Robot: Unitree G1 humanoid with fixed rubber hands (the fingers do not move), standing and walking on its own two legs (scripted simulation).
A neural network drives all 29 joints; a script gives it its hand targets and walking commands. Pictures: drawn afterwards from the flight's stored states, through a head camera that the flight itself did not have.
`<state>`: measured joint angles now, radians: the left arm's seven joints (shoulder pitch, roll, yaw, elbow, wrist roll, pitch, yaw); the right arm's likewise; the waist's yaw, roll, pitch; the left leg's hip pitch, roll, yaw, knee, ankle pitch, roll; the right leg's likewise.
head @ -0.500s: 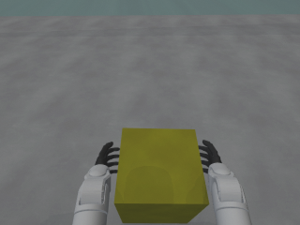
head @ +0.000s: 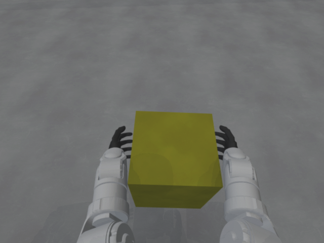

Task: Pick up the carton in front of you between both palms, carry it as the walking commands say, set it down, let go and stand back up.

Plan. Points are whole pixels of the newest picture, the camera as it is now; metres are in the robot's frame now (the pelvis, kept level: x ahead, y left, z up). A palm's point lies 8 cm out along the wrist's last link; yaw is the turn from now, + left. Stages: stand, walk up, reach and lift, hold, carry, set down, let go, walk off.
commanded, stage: set down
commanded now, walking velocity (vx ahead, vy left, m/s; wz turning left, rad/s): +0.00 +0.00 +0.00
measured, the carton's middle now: (170, 163) +0.37 -0.01 -0.07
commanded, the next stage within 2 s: none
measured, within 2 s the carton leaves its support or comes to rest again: rests again in 1.94 s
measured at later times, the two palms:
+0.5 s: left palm (125, 169) +0.41 +0.15 -0.19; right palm (207, 170) +0.40 -0.15 -0.18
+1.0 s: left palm (125, 177) +0.45 +0.17 -0.35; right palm (194, 180) +0.43 -0.12 -0.34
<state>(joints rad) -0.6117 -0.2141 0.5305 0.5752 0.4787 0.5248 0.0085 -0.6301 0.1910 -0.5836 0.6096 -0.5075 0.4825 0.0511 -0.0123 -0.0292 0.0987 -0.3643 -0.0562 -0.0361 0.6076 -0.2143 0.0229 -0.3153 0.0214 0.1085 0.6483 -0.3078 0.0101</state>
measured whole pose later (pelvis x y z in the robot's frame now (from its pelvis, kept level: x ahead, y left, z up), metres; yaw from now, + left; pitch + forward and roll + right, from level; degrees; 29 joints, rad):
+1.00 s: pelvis -0.04 -0.01 -0.24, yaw -3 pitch +46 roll -4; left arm -1.04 0.10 0.38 0.74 0.21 0.25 0.01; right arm -0.96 0.11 -0.47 0.61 -0.16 0.22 -0.16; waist 0.03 -0.04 -0.13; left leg -2.02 -0.09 -0.09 1.67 -0.46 -0.02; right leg -1.93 0.14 0.06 1.68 -0.56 0.07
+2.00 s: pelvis -0.06 -0.01 -0.37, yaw -6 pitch +38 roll -2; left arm -1.41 0.35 0.25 1.03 0.07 0.22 -0.02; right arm -1.34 -0.04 -0.38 0.87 -0.03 0.18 -0.23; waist 0.07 -0.08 0.30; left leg -2.26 -0.03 -0.05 2.14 -0.55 -0.02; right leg -2.20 0.22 0.04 2.16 -0.63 0.10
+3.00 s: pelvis -0.07 +0.00 -0.40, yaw -6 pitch +31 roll -3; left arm -1.49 0.56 0.11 1.19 -0.20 0.04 -0.03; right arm -1.43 -0.26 -0.11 1.00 0.22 0.09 -0.17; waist 0.05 -0.06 0.51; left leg -2.23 0.02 -0.02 2.25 -0.55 0.03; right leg -2.16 0.14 0.00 2.26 -0.65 0.08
